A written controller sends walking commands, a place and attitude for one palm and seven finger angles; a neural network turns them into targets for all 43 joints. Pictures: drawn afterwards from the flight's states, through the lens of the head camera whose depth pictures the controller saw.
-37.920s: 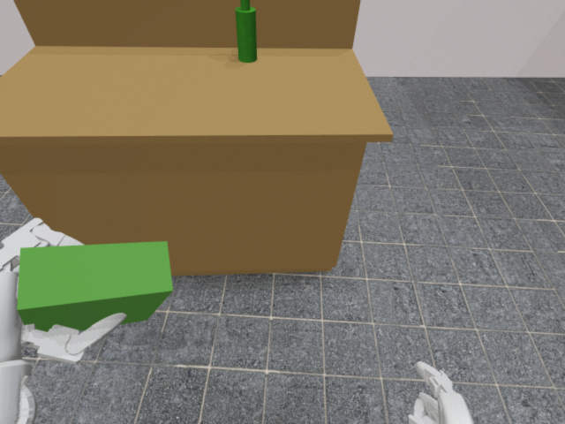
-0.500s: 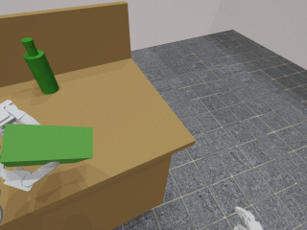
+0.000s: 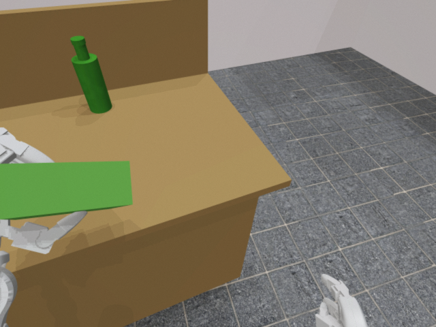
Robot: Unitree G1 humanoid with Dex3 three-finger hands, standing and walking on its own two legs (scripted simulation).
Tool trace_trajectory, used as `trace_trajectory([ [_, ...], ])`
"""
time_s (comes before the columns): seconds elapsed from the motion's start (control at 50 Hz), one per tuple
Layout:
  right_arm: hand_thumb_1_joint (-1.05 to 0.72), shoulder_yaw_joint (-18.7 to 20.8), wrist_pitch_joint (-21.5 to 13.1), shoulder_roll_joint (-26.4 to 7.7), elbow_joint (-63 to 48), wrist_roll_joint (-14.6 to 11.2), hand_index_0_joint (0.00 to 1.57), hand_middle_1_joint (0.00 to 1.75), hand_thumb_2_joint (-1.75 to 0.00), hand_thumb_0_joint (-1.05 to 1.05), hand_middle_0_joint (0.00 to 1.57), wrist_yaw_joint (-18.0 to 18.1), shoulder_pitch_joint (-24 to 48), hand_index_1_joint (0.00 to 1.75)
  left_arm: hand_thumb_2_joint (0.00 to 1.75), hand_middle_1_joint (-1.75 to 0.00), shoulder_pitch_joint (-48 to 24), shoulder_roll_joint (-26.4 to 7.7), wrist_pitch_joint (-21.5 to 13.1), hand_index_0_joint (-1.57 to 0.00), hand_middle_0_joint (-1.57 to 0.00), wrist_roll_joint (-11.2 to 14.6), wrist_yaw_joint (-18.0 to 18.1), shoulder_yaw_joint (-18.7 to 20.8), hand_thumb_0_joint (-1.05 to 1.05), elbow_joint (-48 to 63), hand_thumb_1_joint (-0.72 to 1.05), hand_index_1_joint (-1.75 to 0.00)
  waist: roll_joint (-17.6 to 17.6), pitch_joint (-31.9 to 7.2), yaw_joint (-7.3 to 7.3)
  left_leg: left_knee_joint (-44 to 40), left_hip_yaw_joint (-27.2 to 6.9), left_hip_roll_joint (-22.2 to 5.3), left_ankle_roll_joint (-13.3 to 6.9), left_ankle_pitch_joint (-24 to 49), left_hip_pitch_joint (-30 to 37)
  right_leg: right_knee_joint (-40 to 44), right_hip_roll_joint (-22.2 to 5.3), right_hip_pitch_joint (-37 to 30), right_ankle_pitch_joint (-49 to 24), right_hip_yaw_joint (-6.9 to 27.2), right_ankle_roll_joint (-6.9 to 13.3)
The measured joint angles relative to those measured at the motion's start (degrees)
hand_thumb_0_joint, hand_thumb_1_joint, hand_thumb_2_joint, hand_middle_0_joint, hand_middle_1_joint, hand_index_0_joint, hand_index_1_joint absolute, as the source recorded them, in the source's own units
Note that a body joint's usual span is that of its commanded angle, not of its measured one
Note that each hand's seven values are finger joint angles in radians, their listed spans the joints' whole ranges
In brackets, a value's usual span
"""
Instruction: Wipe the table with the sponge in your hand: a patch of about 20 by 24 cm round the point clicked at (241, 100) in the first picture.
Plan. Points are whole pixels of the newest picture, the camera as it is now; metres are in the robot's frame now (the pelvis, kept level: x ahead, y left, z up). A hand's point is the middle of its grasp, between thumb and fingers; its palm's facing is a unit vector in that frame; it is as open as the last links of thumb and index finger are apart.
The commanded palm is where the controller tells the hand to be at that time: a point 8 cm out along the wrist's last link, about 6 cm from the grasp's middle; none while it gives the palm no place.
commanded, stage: step back with the hand held close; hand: left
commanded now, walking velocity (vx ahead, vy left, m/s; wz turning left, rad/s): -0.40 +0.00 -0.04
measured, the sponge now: (86, 190) +0.24 +0.20 +0.20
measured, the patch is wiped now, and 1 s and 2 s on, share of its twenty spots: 0.90 0.90 0.90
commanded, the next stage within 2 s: stop stepping back and stand still in 0.66 s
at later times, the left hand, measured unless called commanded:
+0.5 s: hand (79, 221) +0.18 +0.18 +0.22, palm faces +0.31 -0.88 -0.36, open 9.6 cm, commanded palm +0.12 +0.24 +0.23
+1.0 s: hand out of the picture +0.03 +0.19 +0.22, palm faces +0.37 -0.86 -0.36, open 9.6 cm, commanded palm -0.03 +0.24 +0.23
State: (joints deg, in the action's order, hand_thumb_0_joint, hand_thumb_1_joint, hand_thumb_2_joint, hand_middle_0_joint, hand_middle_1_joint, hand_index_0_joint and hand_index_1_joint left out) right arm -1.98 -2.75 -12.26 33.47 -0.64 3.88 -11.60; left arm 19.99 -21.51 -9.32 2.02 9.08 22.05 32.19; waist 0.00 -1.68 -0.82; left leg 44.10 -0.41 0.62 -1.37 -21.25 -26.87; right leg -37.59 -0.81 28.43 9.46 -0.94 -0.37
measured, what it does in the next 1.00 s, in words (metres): walks backwards: right foot, then left foot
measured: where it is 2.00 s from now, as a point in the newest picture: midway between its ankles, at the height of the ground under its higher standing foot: outside the picture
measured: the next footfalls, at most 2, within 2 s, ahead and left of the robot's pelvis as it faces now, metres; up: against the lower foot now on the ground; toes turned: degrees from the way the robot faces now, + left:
right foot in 0.34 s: -0.01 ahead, -0.13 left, +0.00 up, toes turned -2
left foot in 0.66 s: -0.11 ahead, +0.15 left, +0.00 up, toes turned +1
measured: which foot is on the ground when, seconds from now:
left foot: down 0.00-0.36, up 0.38-0.64, down 0.66-0.90, up 0.92-1.00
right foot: down 0.00-0.16, up 0.18-0.32, down 0.34-1.00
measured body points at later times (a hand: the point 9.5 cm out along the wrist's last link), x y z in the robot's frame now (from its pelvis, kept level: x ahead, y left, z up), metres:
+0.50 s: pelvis -0.06 -0.03 +0.02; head -0.03 -0.02 +0.47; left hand +0.16 +0.22 +0.24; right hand +0.11 -0.26 -0.07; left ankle -0.06 +0.11 -0.65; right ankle -0.05 -0.13 -0.71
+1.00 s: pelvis -0.20 -0.03 +0.00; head -0.22 -0.04 +0.45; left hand +0.01 +0.23 +0.24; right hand -0.06 -0.27 -0.09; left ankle -0.19 +0.11 -0.67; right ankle -0.10 -0.13 -0.71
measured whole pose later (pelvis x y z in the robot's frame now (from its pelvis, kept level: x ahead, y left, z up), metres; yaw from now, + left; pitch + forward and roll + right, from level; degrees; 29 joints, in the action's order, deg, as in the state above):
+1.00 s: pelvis -0.20 -0.03 +0.00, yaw -2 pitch -2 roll +0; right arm -1.1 -4.4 -11.8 39.1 -1.4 2.1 -11.7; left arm 20.8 -20.9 -6.9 3.1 6.8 20.9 30.0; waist 1.4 -0.4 1.1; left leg 59.8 0.7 -3.3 0.3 -26.3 -25.7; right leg -36.9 0.1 24.6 10.5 -3.4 2.2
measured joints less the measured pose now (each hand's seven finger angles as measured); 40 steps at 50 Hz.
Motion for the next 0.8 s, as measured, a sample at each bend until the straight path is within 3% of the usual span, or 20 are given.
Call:
trace_trajectory([
  [0.14, -0.90, 0.34, 0.54, -0.17, -0.34, 0.50, 0.20, 0.30, -0.90, 0.01, 0.20, -0.40, 1.53, 0.30, 1.06, -1.37, 1.94, -1.30, 0.16, -0.81, -0.76, 0.03, -0.05, -0.54, -0.02, 3.59, -0.49, -1.39, -1.60, 2.78, 1.66, -0.72, 1.43, -0.52, -0.07, 3.66, -2.23, -0.39, -0.77, 2.35, -0.77, -0.15, -0.21],
  [0.2, -0.90, 1.19, 0.05, 0.24, -1.08, 0.68, 0.20, 0.30, -0.90, 0.01, 0.20, -0.50, 0.78, 0.30, 1.06, -1.37, 3.32, -2.65, -0.18, -0.81, -0.76, -0.63, 0.00, 1.01, -0.02, 5.31, -0.49, -1.39, -1.14, 3.84, 1.95, -0.34, 1.36, -1.48, -0.06, 7.52, -2.72, -7.98, 0.67, 3.81, 6.87, 0.80, -0.91],
  [0.26, -0.90, 1.91, -0.89, 1.69, 0.30, 0.97, 0.20, 0.30, -0.90, 0.01, 0.20, -0.85, -0.44, 0.30, 1.06, -1.37, 3.95, -3.07, -0.63, -0.81, -0.77, -0.40, 0.09, 2.88, -0.02, 5.33, -0.49, -1.39, -0.79, 2.59, 1.04, -1.55, 1.19, -2.53, 0.82, 7.22, -2.59, -16.92, 2.52, 1.91, 14.35, 1.68, -1.25],
  [0.34, -0.90, 1.13, -2.57, 2.63, 1.58, 0.90, 0.20, 0.30, -0.90, 0.01, 0.20, -1.41, -1.18, 0.30, 1.06, -1.37, 2.91, -1.76, -1.34, -0.81, -0.76, 0.57, 0.41, 4.54, -0.02, 4.12, -0.49, -1.39, -0.21, 0.61, -0.96, -3.92, 2.13, -4.72, 2.37, 8.97, -3.25, -3.46, 2.40, -7.87, 13.10, 0.68, -0.84],
  [0.38, -0.90, 0.96, -3.02, 1.76, 2.66, 0.73, 0.20, 0.30, -0.90, 0.01, 0.20, -1.60, -0.01, 0.30, 1.06, -1.37, 0.48, 0.90, -1.73, -0.81, -0.76, 0.38, -0.07, 2.54, -0.02, 2.13, -0.49, -1.39, 3.24, 1.80, -0.85, -3.07, 0.39, -6.89, 2.92, 9.34, -3.73, 1.00, 4.93, -9.71, 10.75, -0.80, 0.95],
  [0.44, -0.90, 1.19, -2.03, 2.01, 3.68, -0.43, 0.20, 0.30, -0.90, 0.01, 0.20, -1.39, 0.82, 0.30, 1.06, -1.37, -1.02, 2.27, -1.31, -0.81, -0.76, 0.44, -1.21, -1.58, -0.02, 0.76, -0.49, -1.40, 1.40, 1.69, 0.01, 9.23, -0.46, -3.31, 3.18, -1.52, -5.42, 3.62, 3.35, -9.56, 7.76, -0.29, 2.17],
  [0.5, -0.90, 0.92, -0.53, 2.39, 1.75, -0.57, 0.20, 0.30, -0.90, 0.01, 0.20, -1.11, 1.76, 0.30, 1.06, -1.37, 3.22, 1.26, -1.49, -0.80, -0.76, 0.38, -2.37, -2.26, -0.01, 1.51, -0.49, -1.40, -1.98, 0.57, 1.96, 15.65, 0.67, -1.23, 3.32, -4.41, -4.43, 5.92, 1.24, -7.83, 5.16, 1.65, 1.96],
  [0.6, -0.90, 1.92, 0.37, 0.93, -1.97, -0.60, 0.20, 0.30, -0.90, 0.01, 0.20, -0.42, 3.58, 0.30, 1.06, -1.37, 9.01, -2.38, -1.25, -0.81, -0.76, 0.62, -2.49, -0.87, -0.01, 3.82, -0.49, -1.40, -3.92, 0.38, 4.43, 1.97, 1.09, -2.13, 3.12, -4.15, 2.90, 6.65, -0.40, -3.07, 1.98, 2.41, 1.15],
  [0.66, -0.90, 3.34, -0.10, -1.21, -3.00, -0.84, 0.20, 0.30, -0.90, 0.01, 0.20, 0.00, 4.01, 0.30, 1.06, -1.37, 10.14, -4.36, -1.24, -0.81, -0.76, 1.35, -1.82, 0.74, -0.02, 6.92, -0.49, -1.39, -3.14, 1.31, 4.91, -11.75, 1.46, -3.95, 3.14, 4.54, 8.73, 3.35, -0.64, 0.48, 1.93, 1.21, 0.21],
  [0.68, -0.90, 4.07, -0.57, -1.02, -2.49, -0.90, 0.20, 0.30, -0.90, 0.01, 0.20, 0.15, 4.17, 0.30, 1.06, -1.37, 9.84, -5.40, -1.41, -0.81, -0.76, 1.70, -1.59, 1.58, -0.02, 7.67, -0.49, -1.39, -4.21, 1.89, 4.67, -12.81, 1.83, -3.33, 3.72, 2.75, 9.01, 1.10, -1.39, 1.89, 2.37, 1.58, -0.21],
  [0.72, -0.90, 4.68, -1.25, 0.34, -0.92, -1.02, 0.20, 0.30, -0.90, 0.01, 0.20, -0.13, 4.25, 0.30, 1.06, -1.37, 9.64, -6.19, -1.76, -0.81, -0.76, 1.92, -1.01, 3.29, -0.02, 7.98, -0.49, -1.39, -6.45, 3.05, 2.61, -12.27, 3.30, -2.83, 4.46, 2.13, 9.42, -5.88, -0.95, 4.16, 10.80, 3.22, -0.68],
  [0.76, -0.90, 4.36, -2.44, 1.31, -0.05, -0.56, 0.20, 0.30, -0.90, 0.01, 0.20, -0.72, 3.24, 0.30, 1.06, -1.37, 9.92, -4.98, -1.34, -0.81, -0.76, 1.66, -0.46, 4.15, -0.02, 8.05, -0.49, -1.39, -5.75, 3.03, 1.50, -12.08, 3.61, -4.22, 4.75, 2.86, 9.86, -11.72, 0.56, 5.09, 16.92, 2.19, -1.25],
  [0.8, -0.90, 3.86, -3.86, 2.06, 0.56, -0.59, 0.20, 0.30, -0.90, 0.01, 0.20, -1.48, 1.65, 0.30, 1.06, -1.37, 8.84, -3.46, -0.50, -0.81, -0.76, 1.41, -0.18, 4.08, -0.02, 7.70, -0.49, -1.39, -4.16, 3.06, 0.83, -12.43, 3.20, -5.65, 5.08, 3.88, 10.76, -12.45, 1.56, 3.60, 16.67, 0.98, -1.50],
])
